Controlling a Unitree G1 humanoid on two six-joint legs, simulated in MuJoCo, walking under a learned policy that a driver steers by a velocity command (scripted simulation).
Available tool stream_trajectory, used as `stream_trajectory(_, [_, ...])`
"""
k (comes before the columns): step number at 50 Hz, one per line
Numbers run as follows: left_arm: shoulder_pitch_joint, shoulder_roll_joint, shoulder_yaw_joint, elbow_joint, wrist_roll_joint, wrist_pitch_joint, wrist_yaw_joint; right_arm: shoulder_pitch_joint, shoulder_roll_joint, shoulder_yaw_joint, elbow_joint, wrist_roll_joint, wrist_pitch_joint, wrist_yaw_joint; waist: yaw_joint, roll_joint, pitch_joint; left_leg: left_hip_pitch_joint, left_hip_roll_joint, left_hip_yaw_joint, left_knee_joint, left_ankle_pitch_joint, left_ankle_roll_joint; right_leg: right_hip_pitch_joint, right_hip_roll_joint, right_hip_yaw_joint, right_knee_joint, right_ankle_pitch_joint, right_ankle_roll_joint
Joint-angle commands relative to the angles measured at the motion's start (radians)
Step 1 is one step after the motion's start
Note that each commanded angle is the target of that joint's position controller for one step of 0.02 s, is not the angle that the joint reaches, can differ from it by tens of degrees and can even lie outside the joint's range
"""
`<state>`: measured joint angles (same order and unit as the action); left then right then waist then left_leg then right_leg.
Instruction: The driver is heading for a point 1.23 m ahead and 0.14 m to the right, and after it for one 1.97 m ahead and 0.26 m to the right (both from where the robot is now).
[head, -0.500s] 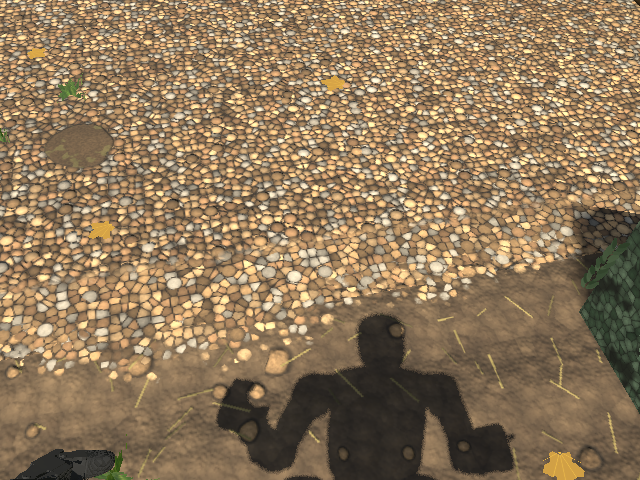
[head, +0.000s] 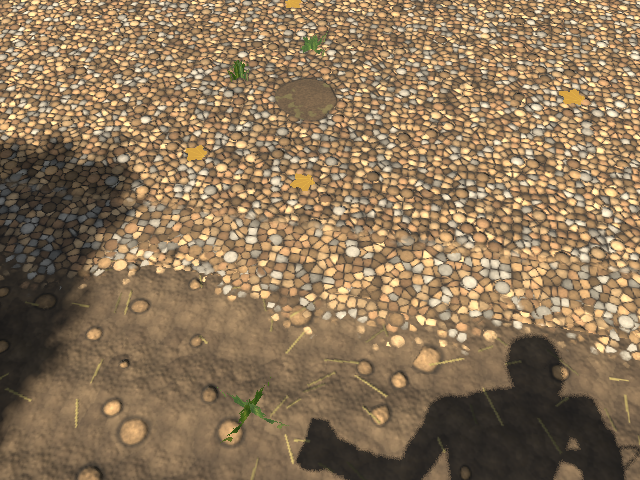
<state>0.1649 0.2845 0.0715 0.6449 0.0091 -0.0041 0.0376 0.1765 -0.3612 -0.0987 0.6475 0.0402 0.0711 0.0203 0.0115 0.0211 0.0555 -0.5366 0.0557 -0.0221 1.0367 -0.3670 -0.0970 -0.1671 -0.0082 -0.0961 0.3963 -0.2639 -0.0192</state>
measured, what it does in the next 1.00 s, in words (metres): walks ahead, turning right: left foot, then right foot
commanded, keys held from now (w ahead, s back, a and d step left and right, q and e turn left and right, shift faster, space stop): w+q+shift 0.12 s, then w+e+shift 0.88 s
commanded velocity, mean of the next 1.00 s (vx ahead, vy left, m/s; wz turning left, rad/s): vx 0.83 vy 0.00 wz -0.33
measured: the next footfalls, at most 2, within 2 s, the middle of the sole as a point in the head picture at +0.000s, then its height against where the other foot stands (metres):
left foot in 0.22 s outside the picture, level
right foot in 0.66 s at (274, 434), level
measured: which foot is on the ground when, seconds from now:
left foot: up 0.00-0.20, down 0.22-0.64, up 0.66-1.00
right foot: down 0.00-0.22, up 0.24-0.64, down 0.66-1.00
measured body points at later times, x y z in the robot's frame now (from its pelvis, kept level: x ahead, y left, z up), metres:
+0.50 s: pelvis +0.22 +0.15 -0.01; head +0.23 +0.17 +0.44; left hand +0.34 +0.42 -0.13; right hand +0.24 -0.12 -0.12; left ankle +0.06 +0.20 -0.74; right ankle +0.39 +0.00 -0.65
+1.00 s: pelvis +0.61 +0.20 -0.01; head +0.63 +0.18 +0.44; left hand +0.74 +0.45 -0.12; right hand +0.80 -0.09 -0.04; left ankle +0.87 +0.33 -0.70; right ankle +0.49 +0.14 -0.74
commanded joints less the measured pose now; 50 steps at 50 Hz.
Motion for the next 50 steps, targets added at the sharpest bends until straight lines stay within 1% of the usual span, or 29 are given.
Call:
stream_trajectory(1, [0.069,0.218,0.063,-0.042,-0.011,-0.025,-0.004,-0.147,-0.057,0.006,-0.151,0.0,-0.034,0.023,0.087,-0.155,-0.066,-0.19,0.056,0.025,-0.08,0.007,0.025,0.213,-0.318,0.255,-0.23,-0.21,-0.175])
stream_trajectory(6, [0.085,0.244,0.076,-0.015,-0.023,-0.055,-0.036,-0.167,-0.034,0.021,-0.17,-0.003,-0.055,0.03,0.079,-0.137,-0.009,-0.138,0.073,0.066,-0.204,-0.017,0.09,0.216,-0.343,0.13,-0.262,-0.219,-0.134])
stream_trajectory(8, [0.102,0.234,0.067,0.011,-0.037,-0.061,-0.052,-0.129,-0.007,0.035,-0.155,-0.008,-0.066,0.027,0.049,-0.12,0.012,0.014,0.042,0.081,-0.304,-0.077,0.125,0.112,-0.326,0.087,-0.255,-0.201,-0.139])
stream_trajectory(10, [0.061,0.215,0.05,0.033,-0.047,-0.058,-0.063,0.043,-0.01,0.029,-0.081,-0.008,-0.083,0.024,-0.07,-0.087,0.001,0.347,-0.041,0.166,-0.458,0.021,0.162,-0.087,-0.29,-0.003,-0.141,-0.099,-0.133])
stream_trajectory(11, [0.055,0.174,0.029,0.038,-0.037,-0.067,-0.063,0.209,-0.079,-0.006,-0.019,-0.008,-0.088,0.017,-0.161,-0.027,-0.068,0.623,-0.097,0.18,-0.468,0.054,0.184,-0.227,-0.238,-0.073,0.084,0.138,-0.113])
stream_trajectory(12, [-0.014,0.113,-0.001,0.005,-0.014,-0.081,-0.066,0.435,-0.173,-0.038,0.029,-0.013,-0.092,0.005,-0.277,0.158,-0.138,0.893,0.056,-0.076,-0.542,0.001,0.231,-0.483,-0.15,-0.113,0.518,-0.027,-0.048])
stream_trajectory(13, [-0.025,0.054,-0.016,-0.067,-0.032,-0.109,-0.06,0.429,-0.28,-0.043,-0.004,-0.027,-0.116,-0.001,-0.219,0.36,-0.229,0.953,0.305,-0.6,-0.728,-0.302,0.361,-0.774,-0.012,0.052,0.866,-0.344,-0.017])
stream_trajectory(14, [-0.074,0.148,0.004,-0.06,-0.089,-0.125,-0.057,0.372,-0.175,-0.021,-0.036,-0.032,-0.144,0.006,-0.252,0.101,-0.176,0.874,0.364,-0.652,-0.796,-0.364,0.369,-0.871,-0.005,0.241,0.97,-0.242,-0.027])
stream_trajectory(15, [-0.062,0.146,0.006,-0.063,-0.102,-0.125,-0.063,0.332,-0.124,0.0,-0.024,-0.038,-0.152,0.007,-0.198,0.11,-0.089,0.812,0.349,-0.504,-0.795,-0.327,0.338,-0.918,-0.039,0.257,0.965,-0.135,-0.041])
stream_trajectory(17, [0.008,0.144,0.007,-0.022,-0.059,-0.107,-0.068,0.203,-0.046,0.026,-0.019,-0.04,-0.155,0.01,-0.09,0.11,0.004,0.621,0.265,-0.266,-0.809,-0.124,0.27,-0.83,-0.116,0.231,0.882,0.05,-0.026])
stream_trajectory(19, [0.094,0.112,0.004,0.032,-0.064,-0.074,-0.084,0.139,-0.001,0.036,-0.019,-0.058,-0.174,0.002,-0.027,0.119,0.023,0.48,0.201,-0.076,-0.855,0.11,0.197,-0.7,-0.131,0.225,0.877,0.195,-0.004])
stream_trajectory(22, [0.07,0.087,-0.004,0.037,-0.069,-0.052,-0.079,0.127,-0.008,0.029,0.004,-0.07,-0.201,-0.013,-0.01,0.046,0.073,0.419,0.124,0.124,-0.921,0.351,0.14,-0.655,-0.085,0.2,0.772,0.331,0.005])
stream_trajectory(26, [-0.037,0.052,-0.021,0.005,-0.058,-0.065,-0.097,0.191,-0.012,0.032,0.056,-0.06,-0.202,-0.045,-0.03,0.012,0.122,0.462,0.1,0.268,-0.959,0.661,0.064,-0.585,-0.022,0.05,0.501,0.438,-0.036])
stream_trajectory(28, [-0.07,0.052,-0.019,-0.015,-0.064,-0.076,-0.116,0.218,-0.057,0.027,0.071,-0.064,-0.187,-0.064,-0.023,0.036,0.095,0.516,0.105,0.295,-0.879,1.07,0.023,-0.481,0.041,-0.056,0.394,0.407,-0.076])
stream_trajectory(30, [-0.032,0.08,-0.004,-0.031,-0.077,-0.068,-0.126,0.23,-0.129,0.011,0.08,-0.063,-0.16,-0.095,0.031,0.12,0.016,0.618,0.14,0.298,-0.712,1.497,0.014,-0.368,0.095,-0.119,0.363,0.336,-0.105])
stream_trajectory(31, [0.052,0.113,0.012,-0.02,-0.081,-0.053,-0.124,0.202,-0.16,0.0,0.07,-0.06,-0.146,-0.11,0.091,0.159,-0.032,0.635,0.163,0.294,-0.594,1.663,0.02,-0.268,0.115,-0.13,0.37,0.286,-0.117])
stream_trajectory(32, [0.227,0.171,0.041,0.017,-0.08,-0.032,-0.116,0.135,-0.18,-0.008,0.048,-0.059,-0.138,-0.112,0.191,0.165,-0.101,0.582,0.178,0.274,-0.396,1.743,0.033,-0.08,0.119,-0.106,0.394,0.233,-0.147])
stream_trajectory(33, [0.516,0.244,0.077,0.095,-0.071,-0.01,-0.096,0.021,-0.188,-0.013,0.009,-0.057,-0.142,-0.101,0.327,0.129,-0.183,0.418,0.161,0.231,-0.066,1.637,0.053,0.224,0.071,0.018,0.352,0.22,-0.205])
stream_trajectory(34, [0.644,0.21,0.062,0.16,-0.064,0.0,-0.071,-0.088,-0.054,0.022,-0.004,-0.034,-0.164,-0.064,0.368,-0.139,-0.107,0.173,-0.055,0.239,0.465,0.443,0.063,0.357,0.006,0.119,0.176,0.331,-0.254])
stream_trajectory(35, [0.52,0.172,0.032,0.148,-0.012,-0.022,-0.082,-0.017,0.148,0.083,-0.07,-0.043,-0.21,-0.036,0.164,-0.381,-0.072,-0.205,-0.161,0.038,0.789,-0.249,0.079,0.441,-0.003,0.356,0.278,0.306,-0.315])
stream_trajectory(36, [0.379,0.133,0.015,0.068,0.003,-0.049,-0.081,0.08,0.134,0.1,-0.136,-0.006,-0.249,-0.013,0.055,-0.312,-0.219,-0.396,-0.165,-0.141,0.816,-0.226,0.108,0.482,-0.175,0.834,0.046,-0.206,-0.48])
stream_trajectory(37, [0.346,0.097,0.017,0.028,-0.008,-0.059,-0.079,0.01,0.02,0.082,-0.153,0.004,-0.27,0.0,0.067,-0.071,-0.153,-0.365,-0.118,-0.162,0.652,-0.111,0.166,0.361,-0.204,0.939,-0.159,-0.428,-0.436])
stream_trajectory(38, [0.256,0.103,0.017,0.007,-0.011,-0.074,-0.08,0.005,0.005,0.072,-0.151,-0.003,-0.267,0.002,-0.023,0.109,-0.035,-0.305,-0.072,-0.154,0.489,-0.012,0.176,0.161,-0.2,0.914,-0.217,-0.458,-0.387])
stream_trajectory(40, [0.123,0.139,0.025,-0.036,-0.01,-0.091,-0.068,0.05,-0.008,0.067,-0.12,-0.039,-0.233,-0.014,-0.096,0.112,0.036,-0.176,-0.02,-0.17,0.327,0.038,0.117,-0.092,-0.12,0.819,-0.227,-0.329,-0.383])
stream_trajectory(42, [0.103,0.115,0.018,-0.039,-0.017,-0.092,-0.049,0.033,-0.041,0.057,-0.113,-0.048,-0.207,-0.034,-0.097,0.084,0.059,-0.087,0.019,-0.141,0.154,0.065,0.064,-0.243,-0.049,0.668,-0.228,-0.202,-0.352])
stream_trajectory(44, [0.123,0.112,0.018,-0.024,-0.038,-0.088,-0.026,-0.099,0.005,0.075,-0.165,-0.072,-0.202,-0.043,-0.036,0.023,0.078,0.025,0.008,-0.078,-0.094,0.206,0.023,-0.371,0.023,0.52,-0.215,-0.071,-0.317])
stream_trajectory(45, [0.128,0.123,0.022,-0.014,-0.047,-0.08,-0.016,-0.158,0.04,0.085,-0.185,-0.068,-0.201,-0.041,-0.006,-0.02,0.068,0.114,-0.016,-0.052,-0.228,0.29,0.01,-0.415,0.062,0.465,-0.196,-0.05,-0.286])
stream_trajectory(47, [0.171,0.145,0.032,0.008,-0.059,-0.069,-0.01,-0.219,0.054,0.08,-0.208,-0.037,-0.2,-0.036,0.053,-0.07,0.007,0.242,-0.072,-0.032,-0.387,0.4,-0.02,-0.4,0.073,0.468,-0.152,-0.099,-0.238])
stream_trajectory(50, [0.195,0.122,0.032,0.025,-0.068,-0.055,-0.005,-0.195,-0.011,0.043,-0.196,0.012,-0.203,-0.033,0.049,-0.131,-0.041,0.254,-0.071,-0.104,-0.516,0.369,-0.03,-0.183,0.034,0.549,-0.029,-0.151,-0.193])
